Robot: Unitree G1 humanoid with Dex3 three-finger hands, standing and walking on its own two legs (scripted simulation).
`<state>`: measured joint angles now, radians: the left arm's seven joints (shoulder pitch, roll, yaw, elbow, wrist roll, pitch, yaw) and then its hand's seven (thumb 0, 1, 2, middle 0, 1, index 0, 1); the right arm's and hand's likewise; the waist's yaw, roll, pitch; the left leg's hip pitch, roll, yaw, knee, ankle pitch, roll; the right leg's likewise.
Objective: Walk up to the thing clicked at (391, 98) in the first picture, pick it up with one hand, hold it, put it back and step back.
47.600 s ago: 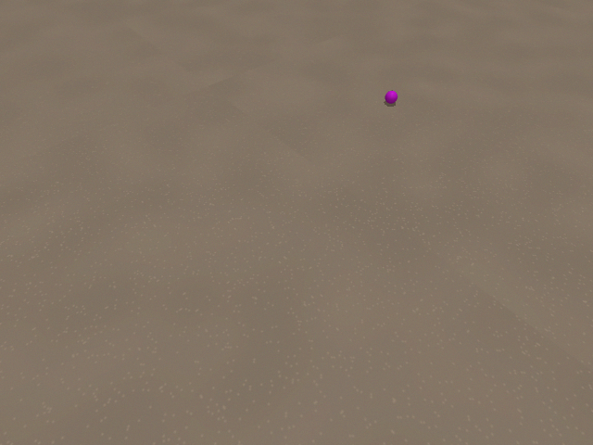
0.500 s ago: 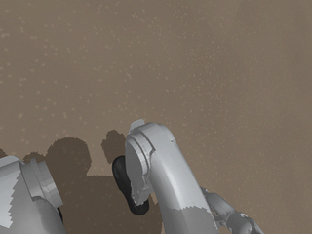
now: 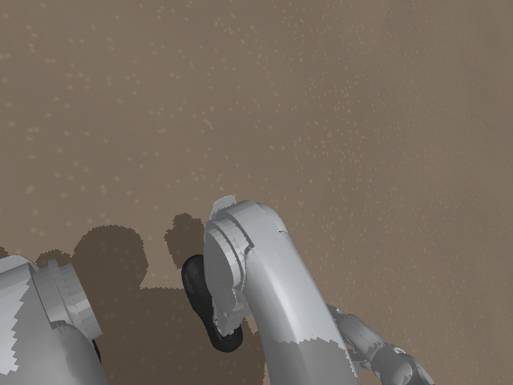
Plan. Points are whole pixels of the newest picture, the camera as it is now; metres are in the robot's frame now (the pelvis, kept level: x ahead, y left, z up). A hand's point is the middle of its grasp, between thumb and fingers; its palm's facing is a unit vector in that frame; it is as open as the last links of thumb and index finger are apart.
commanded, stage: open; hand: left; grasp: from above
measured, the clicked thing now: out of the picture +0.44 +0.41 -0.27
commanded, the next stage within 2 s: withdraw in 0.32 s
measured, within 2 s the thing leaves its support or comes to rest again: neither
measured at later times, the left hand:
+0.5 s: hand out of the picture +0.43 +0.39 -0.24, palm faces -0.42 -0.17 -0.89, open 14.0 cm
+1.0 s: hand out of the picture +0.41 +0.41 -0.08, palm faces -0.47 -0.13 -0.87, open 14.1 cm
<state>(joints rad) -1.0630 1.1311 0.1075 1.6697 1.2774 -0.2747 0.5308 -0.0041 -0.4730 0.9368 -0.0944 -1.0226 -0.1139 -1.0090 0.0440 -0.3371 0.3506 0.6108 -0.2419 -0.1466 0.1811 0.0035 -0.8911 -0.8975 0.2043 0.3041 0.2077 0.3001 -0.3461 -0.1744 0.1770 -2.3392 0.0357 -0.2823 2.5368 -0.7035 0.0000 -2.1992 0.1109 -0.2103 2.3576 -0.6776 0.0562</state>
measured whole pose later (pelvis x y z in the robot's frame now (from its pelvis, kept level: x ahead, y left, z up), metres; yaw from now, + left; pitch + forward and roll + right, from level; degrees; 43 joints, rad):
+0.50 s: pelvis +0.00 +0.00 +0.00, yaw +0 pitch +27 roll -15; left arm -1.05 1.12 0.12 1.62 1.26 -0.26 0.50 0.00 -0.49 0.96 -0.07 -1.04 -0.09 -1.02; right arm 0.05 -0.34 0.35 0.61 -0.23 -0.15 0.19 0.00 -0.89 -0.90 0.20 0.30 0.21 0.30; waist -0.34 -0.17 0.18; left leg -2.34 0.03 -0.28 2.53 -0.71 0.00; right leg -2.20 0.11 -0.21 2.36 -0.69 0.05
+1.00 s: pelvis +0.00 +0.00 +0.05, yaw +6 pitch +33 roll -11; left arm -0.91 0.86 -0.01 1.17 1.08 -0.11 0.10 0.00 -0.50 0.99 -0.08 -0.99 -0.08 -0.99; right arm 0.12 -0.30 0.14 0.60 -0.09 0.01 0.15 0.00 -0.90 -0.90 0.20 0.30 0.21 0.30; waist -0.18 0.01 -0.03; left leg -2.25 0.03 -0.16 2.33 -0.66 0.02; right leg -2.13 0.07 -0.12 2.22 -0.68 0.04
